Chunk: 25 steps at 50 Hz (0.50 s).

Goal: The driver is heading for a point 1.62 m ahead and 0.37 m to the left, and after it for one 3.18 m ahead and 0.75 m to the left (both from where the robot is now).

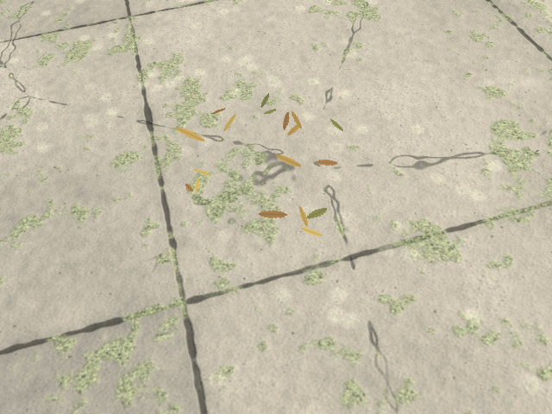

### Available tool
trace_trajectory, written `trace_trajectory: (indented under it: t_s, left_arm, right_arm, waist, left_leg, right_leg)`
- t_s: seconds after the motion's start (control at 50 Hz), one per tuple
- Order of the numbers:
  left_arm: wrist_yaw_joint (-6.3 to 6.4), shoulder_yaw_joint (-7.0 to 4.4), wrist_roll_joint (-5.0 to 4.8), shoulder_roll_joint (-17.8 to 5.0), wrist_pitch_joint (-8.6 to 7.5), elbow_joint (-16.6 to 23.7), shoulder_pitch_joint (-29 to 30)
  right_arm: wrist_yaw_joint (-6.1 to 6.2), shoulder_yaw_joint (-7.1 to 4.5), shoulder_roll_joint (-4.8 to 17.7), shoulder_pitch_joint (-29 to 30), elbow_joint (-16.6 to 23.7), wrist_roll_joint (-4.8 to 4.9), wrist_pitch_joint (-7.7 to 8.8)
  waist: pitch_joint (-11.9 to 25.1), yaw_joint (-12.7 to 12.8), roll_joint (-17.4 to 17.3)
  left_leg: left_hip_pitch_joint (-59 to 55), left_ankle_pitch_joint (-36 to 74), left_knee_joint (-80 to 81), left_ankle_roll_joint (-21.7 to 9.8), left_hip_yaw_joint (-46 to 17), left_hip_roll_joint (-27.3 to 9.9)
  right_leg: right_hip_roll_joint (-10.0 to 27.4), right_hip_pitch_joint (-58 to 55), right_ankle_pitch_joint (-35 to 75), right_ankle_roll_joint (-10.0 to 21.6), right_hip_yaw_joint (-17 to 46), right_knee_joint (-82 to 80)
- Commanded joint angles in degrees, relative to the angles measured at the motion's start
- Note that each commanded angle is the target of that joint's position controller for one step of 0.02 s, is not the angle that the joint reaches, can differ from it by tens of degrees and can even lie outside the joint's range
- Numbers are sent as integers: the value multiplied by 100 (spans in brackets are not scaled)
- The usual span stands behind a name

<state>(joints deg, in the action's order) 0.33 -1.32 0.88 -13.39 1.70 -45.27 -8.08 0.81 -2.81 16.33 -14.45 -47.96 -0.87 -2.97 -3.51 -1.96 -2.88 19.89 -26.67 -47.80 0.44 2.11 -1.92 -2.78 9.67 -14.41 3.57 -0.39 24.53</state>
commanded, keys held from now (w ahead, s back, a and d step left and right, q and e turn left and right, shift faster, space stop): no key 1.00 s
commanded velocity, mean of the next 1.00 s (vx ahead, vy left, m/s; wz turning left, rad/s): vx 0.00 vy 0.00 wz -0.04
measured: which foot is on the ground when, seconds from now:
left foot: up 0.00-0.22, down 0.24-1.00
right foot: down 0.00-1.00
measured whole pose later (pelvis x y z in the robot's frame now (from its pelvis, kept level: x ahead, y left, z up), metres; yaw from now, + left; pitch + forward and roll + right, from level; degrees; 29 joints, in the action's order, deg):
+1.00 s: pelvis -0.01 +0.03 +0.00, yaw -1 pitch -1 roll +0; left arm 2.4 0.9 0.6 -9.7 0.2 -66.6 -15.5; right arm 2.1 0.7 9.3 -15.7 -65.1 -0.5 0.4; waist -1.6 0.2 0.5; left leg 7.8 -12.6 -21.8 -2.0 0.4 1.8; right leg -0.9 7.7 -12.3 0.4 1.1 21.4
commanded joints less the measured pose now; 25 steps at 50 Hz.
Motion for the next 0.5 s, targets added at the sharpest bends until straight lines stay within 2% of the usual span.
trace_trajectory:
  t_s: [0.02, 0.08, 0.14, 0.18, 0.2, 0.22, 0.24, 0.26, 0.28, 0.3, 0.34, 0.42, 0.5]
  left_arm:
    - [96, -100, -20, -697, -100, 184, 58]
    - [94, -69, -2, -707, -131, 15, -53]
    - [103, -60, 40, -754, -127, -147, -100]
    - [114, -48, 31, -749, -132, -242, -57]
    - [122, -38, 1, -736, -132, -285, 25]
    - [126, -19, -27, -682, -150, -333, 16]
    - [114, 14, -24, -570, -180, -377, -113]
    - [80, -9, -53, -517, -173, -486, -453]
    - [94, -7, -27, -562, -148, -655, -380]
    - [110, -30, -25, -610, -137, -736, -311]
    - [102, -55, -26, -649, -138, -861, -316]
    - [119, -12, -30, -504, -166, -1162, -448]
    - [142, 19, -27, -453, -160, -1409, -556]
  right_arm:
    - [-23, -123, 518, -219, 122, -53, 26]
    - [-10, -47, 288, -128, 42, -2, -2]
    - [55, -14, 250, -9, -37, 17, -8]
    - [101, 7, 214, -104, -153, 38, 26]
    - [118, 36, 147, -222, -240, 28, 63]
    - [135, 55, 172, -290, -312, -19, 125]
    - [148, 43, 361, -347, -357, -83, 207]
    - [121, -10, 657, -57, -402, -16, 241]
    - [60, 30, 423, 50, -441, 25, 267]
    - [36, 73, 275, 35, -500, 15, 299]
    - [72, 89, 266, -27, -642, 16, 322]
    - [104, 114, 203, -54, -853, 25, 333]
    - [116, 139, 169, -62, -1032, 25, 335]
  waist:
    - [447, 58, 1045]
    - [417, 137, 946]
    - [295, 240, 1038]
    - [312, 188, 965]
    - [319, 63, 843]
    - [356, 1, 650]
    - [464, 79, 408]
    - [249, 457, -134]
    - [191, 289, -126]
    - [97, 214, -93]
    - [123, 200, -168]
    - [108, 191, 107]
    - [51, 187, 212]
  left_leg:
    - [204, 298, -296, 79, -234, -9]
    - [-79, 328, 309, 128, -221, 18]
    - [-389, 342, 1023, 85, -168, 95]
    - [-715, 641, 1650, 29, -146, 124]
    - [-1060, 1208, 2311, -10, -132, 117]
    - [-1574, 2047, 2859, -43, -339, -59]
    - [-2000, 2580, 2960, -105, -803, -487]
    - [-1571, 2851, 2707, -269, -972, -637]
    - [-1187, 2466, 2753, -303, -910, -578]
    - [-1062, 2271, 2840, -250, -831, -487]
    - [-1077, 2200, 2955, -209, -783, -403]
    - [-1248, 2116, 2985, -264, -780, -406]
    - [-1216, 1997, 3024, -303, -790, -394]
  right_leg:
    - [1356, -536, 3587, 741, 885, -699]
    - [1327, -455, 3069, 741, 848, -691]
    - [1342, -251, 2429, 773, 1042, -681]
    - [1345, -147, 2158, 735, 1177, -618]
    - [1272, -22, 1940, 609, 1161, -544]
    - [1204, 246, 1604, 390, 1171, -529]
    - [1027, 485, 1147, 174, 1116, -459]
    - [593, 376, 582, 70, 813, -720]
    - [534, -31, 483, 10, 730, -781]
    - [559, -174, 597, -10, 735, -709]
    - [619, -278, 853, 16, 736, -623]
    - [631, -122, 784, -41, 720, -735]
    - [633, -84, 753, -89, 700, -771]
